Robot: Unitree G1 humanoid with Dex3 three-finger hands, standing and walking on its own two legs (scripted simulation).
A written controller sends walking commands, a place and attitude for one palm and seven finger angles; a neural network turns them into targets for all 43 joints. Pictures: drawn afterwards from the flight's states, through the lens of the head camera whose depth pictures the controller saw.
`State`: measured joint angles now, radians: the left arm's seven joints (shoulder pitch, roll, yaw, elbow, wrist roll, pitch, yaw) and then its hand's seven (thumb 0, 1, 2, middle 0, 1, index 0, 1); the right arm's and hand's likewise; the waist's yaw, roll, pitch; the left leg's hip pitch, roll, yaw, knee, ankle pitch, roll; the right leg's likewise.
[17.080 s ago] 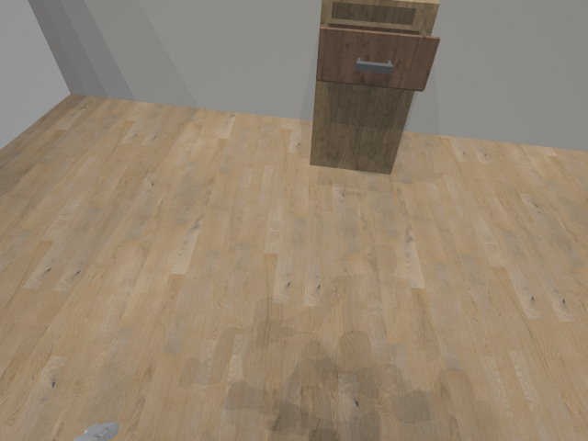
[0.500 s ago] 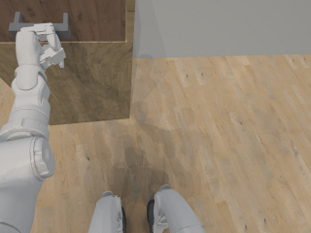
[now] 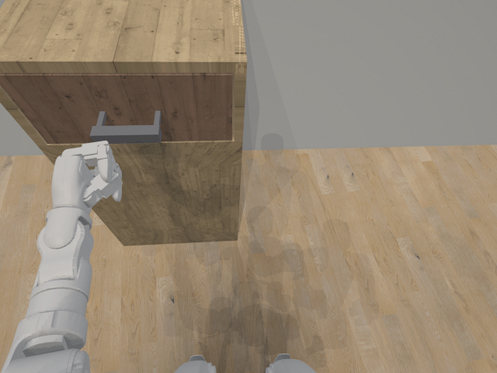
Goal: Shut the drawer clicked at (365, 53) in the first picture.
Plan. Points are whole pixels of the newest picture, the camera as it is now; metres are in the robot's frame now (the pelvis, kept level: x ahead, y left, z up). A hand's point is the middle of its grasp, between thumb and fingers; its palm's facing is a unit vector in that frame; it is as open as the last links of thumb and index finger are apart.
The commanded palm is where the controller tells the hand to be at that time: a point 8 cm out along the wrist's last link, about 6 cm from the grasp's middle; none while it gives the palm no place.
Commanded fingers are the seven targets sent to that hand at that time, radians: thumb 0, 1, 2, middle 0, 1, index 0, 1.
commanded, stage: draw the hand back to the body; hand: left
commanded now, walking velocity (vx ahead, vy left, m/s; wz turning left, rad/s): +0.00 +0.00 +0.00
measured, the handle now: (128, 125) +0.56 +0.22 +0.01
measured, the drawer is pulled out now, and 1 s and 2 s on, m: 0.00 0.00 0.00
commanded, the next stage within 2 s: step back with the hand held close in 1.12 s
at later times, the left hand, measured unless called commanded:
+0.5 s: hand (34, 249) +0.27 +0.23 +0.14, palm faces +0.25 -0.94 -0.25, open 3.3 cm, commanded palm +0.22 +0.28 +0.16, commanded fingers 0.00 0.90 0.90 -1.40 -1.60 -1.40 -1.60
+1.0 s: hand out of the picture +0.16 +0.24 +0.23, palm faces +0.44 -0.81 -0.39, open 3.2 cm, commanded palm +0.11 +0.28 +0.23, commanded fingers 0.00 0.90 0.90 -1.40 -1.60 -1.40 -1.60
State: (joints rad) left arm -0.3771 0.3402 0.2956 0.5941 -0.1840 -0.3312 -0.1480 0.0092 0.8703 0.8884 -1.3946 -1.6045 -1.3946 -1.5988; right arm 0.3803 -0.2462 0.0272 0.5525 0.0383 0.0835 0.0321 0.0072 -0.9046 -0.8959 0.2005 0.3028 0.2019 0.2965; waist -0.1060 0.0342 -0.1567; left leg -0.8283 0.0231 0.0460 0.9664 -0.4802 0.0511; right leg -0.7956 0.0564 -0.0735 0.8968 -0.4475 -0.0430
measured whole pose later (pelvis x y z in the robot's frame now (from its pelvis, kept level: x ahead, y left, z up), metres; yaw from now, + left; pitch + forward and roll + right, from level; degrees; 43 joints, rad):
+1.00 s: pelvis -0.01 +0.00 +0.06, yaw +3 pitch -4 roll -1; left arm 0.56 0.35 0.30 -0.48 -0.09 -0.10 0.10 0.01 0.89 0.90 -1.40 -1.60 -1.40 -1.60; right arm 0.23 -0.24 0.04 0.59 0.02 -0.08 -0.05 0.01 -0.90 -0.90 0.20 0.30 0.20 0.30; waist 0.05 0.07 -0.01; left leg -0.11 -0.03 0.03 0.46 -0.28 0.04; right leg -0.08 0.03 -0.07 0.42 -0.27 -0.04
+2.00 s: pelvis -0.08 +0.01 +0.05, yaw +3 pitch +0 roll -2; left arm 0.63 0.37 0.36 -0.58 -0.02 -0.21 0.14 0.01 0.89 0.89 -1.40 -1.60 -1.40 -1.60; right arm 0.21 -0.22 0.00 0.54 0.00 -0.04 -0.07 0.01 -0.90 -0.90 0.20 0.30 0.20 0.30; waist 0.00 0.03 0.02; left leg -0.40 -0.03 0.02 0.61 -0.24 0.07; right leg -0.34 0.02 -0.09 0.52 -0.19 -0.03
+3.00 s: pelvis -0.30 -0.03 +0.05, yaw +4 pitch -3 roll +1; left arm 0.56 0.37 0.32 -0.56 -0.01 -0.18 0.15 0.02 0.89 0.90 -1.40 -1.60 -1.40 -1.60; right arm 0.23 -0.20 0.00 0.59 0.01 -0.11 -0.06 0.02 -0.90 -0.90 0.20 0.30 0.20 0.30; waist -0.03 -0.07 0.00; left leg -0.29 -0.03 0.07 0.50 -0.17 0.06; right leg -0.24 0.00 -0.01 0.74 -0.47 0.00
